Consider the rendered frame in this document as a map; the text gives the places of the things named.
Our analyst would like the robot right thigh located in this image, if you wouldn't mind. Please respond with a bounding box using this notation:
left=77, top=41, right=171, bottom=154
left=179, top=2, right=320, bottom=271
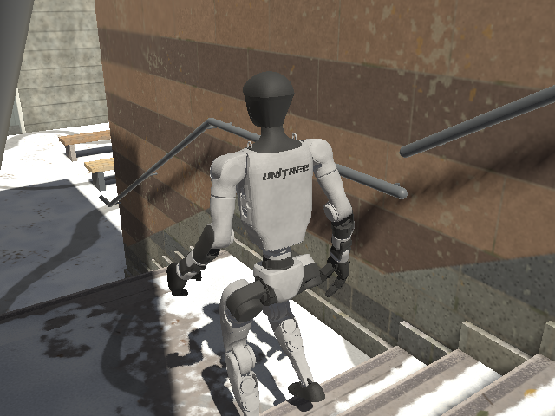
left=262, top=254, right=322, bottom=321

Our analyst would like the robot right hand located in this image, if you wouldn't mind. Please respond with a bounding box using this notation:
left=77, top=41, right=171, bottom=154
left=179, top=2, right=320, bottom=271
left=317, top=256, right=350, bottom=297

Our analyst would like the left robot upper arm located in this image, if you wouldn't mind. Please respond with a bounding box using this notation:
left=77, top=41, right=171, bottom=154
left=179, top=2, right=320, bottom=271
left=208, top=151, right=247, bottom=249

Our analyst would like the right robot upper arm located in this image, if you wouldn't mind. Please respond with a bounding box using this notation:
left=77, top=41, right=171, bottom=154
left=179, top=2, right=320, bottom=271
left=301, top=139, right=352, bottom=222

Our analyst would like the left robot forearm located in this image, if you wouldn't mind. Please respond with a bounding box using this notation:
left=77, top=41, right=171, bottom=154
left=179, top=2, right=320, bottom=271
left=176, top=225, right=220, bottom=280

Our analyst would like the right robot forearm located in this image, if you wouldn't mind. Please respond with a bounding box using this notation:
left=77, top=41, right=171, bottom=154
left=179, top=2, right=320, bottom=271
left=330, top=206, right=354, bottom=263

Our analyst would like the robot right foot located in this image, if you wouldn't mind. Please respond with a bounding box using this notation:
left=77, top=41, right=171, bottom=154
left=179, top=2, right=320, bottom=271
left=288, top=379, right=325, bottom=402

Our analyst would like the robot left hand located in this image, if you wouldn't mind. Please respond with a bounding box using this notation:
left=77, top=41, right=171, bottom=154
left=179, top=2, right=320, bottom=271
left=166, top=263, right=202, bottom=296

